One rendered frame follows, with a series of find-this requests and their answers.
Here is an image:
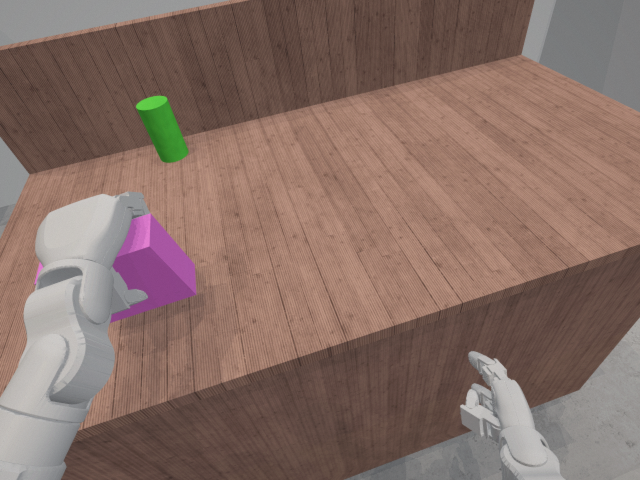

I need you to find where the robot left forearm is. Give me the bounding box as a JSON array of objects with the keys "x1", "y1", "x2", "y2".
[{"x1": 0, "y1": 259, "x2": 115, "y2": 480}]

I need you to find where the sponge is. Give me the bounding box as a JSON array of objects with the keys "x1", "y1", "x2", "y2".
[{"x1": 34, "y1": 213, "x2": 196, "y2": 323}]

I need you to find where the right robot hand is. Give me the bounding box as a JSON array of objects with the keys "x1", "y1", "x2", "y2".
[{"x1": 460, "y1": 351, "x2": 535, "y2": 443}]

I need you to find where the robot right forearm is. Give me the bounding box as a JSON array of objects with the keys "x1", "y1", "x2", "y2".
[{"x1": 499, "y1": 425, "x2": 565, "y2": 480}]

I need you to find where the table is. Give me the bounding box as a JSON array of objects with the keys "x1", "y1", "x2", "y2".
[{"x1": 0, "y1": 0, "x2": 640, "y2": 480}]

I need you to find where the left robot hand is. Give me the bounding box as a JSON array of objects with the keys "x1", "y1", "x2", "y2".
[{"x1": 35, "y1": 191, "x2": 150, "y2": 315}]

